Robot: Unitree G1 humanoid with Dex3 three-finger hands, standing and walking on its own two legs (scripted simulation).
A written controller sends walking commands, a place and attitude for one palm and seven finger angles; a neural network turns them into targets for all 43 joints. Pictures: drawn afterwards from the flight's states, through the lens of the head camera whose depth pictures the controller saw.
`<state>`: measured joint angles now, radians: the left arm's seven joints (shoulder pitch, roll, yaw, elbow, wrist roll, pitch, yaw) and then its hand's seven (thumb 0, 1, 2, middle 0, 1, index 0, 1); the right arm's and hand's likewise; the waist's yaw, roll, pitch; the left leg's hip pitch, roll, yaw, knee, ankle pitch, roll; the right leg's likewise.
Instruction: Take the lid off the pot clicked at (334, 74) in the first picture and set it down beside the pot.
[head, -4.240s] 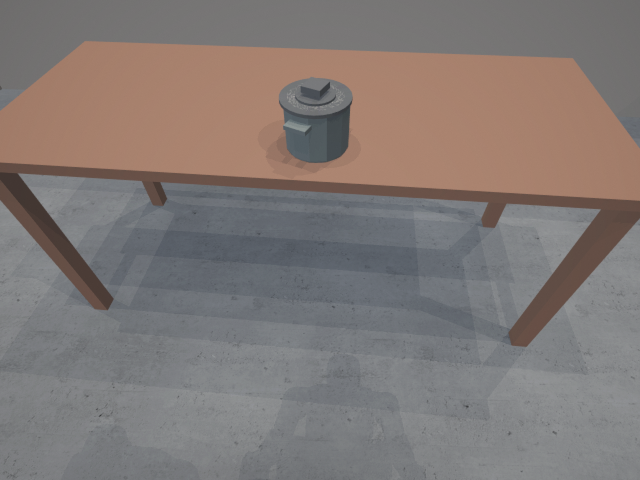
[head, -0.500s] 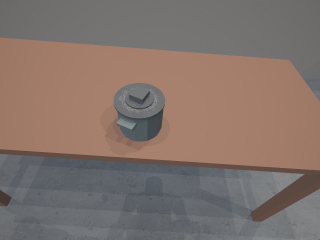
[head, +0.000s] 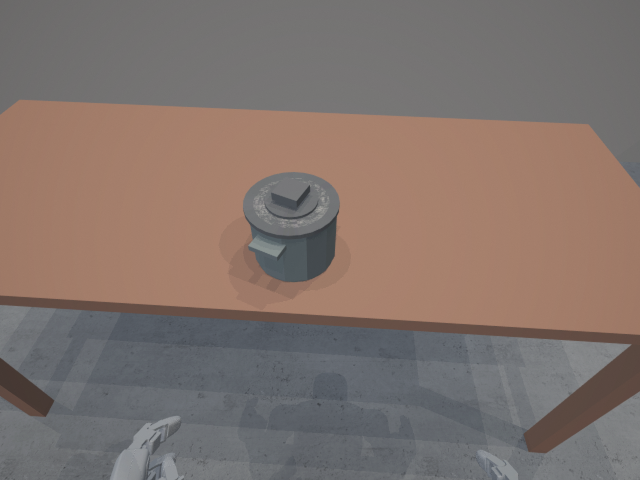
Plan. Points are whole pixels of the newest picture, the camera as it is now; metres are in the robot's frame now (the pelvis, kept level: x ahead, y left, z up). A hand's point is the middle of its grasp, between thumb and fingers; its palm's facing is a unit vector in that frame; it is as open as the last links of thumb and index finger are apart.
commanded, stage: lift the closed hand beside the body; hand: left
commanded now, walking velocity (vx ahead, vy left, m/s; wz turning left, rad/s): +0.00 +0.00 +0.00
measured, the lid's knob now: (291, 191) +0.52 +0.08 +0.08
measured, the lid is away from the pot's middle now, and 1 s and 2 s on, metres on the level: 0.00 0.00 0.00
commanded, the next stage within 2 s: raise the hand higher, near the body in 0.42 s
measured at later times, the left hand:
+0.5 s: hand out of the picture +0.11 +0.20 -0.03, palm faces +0.26 -0.91 -0.32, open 3.0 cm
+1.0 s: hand (134, 443) +0.15 +0.21 +0.04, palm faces +0.26 -0.88 -0.39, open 3.1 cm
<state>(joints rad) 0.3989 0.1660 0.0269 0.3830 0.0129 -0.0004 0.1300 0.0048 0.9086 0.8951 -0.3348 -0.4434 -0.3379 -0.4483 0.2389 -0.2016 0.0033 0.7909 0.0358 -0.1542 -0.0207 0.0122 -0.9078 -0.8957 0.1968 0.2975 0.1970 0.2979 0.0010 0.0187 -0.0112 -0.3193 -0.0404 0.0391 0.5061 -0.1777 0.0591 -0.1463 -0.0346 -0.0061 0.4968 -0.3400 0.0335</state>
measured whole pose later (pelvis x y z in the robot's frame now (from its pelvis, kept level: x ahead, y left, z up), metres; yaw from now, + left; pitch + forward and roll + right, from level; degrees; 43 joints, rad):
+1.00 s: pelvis +0.02 -0.02 +0.01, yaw +0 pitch -2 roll +0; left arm 0.68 0.28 0.15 -0.23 -0.03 -0.04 0.08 0.01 0.90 0.90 -1.29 -1.49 -1.30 -1.50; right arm 0.17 -0.21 0.00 0.58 0.02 -0.11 -0.08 0.01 -0.90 -0.90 0.20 0.30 0.20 0.30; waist 0.06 0.04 0.02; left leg -0.24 -0.01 0.03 0.46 -0.19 0.02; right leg -0.05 0.00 -0.01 0.41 -0.32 0.00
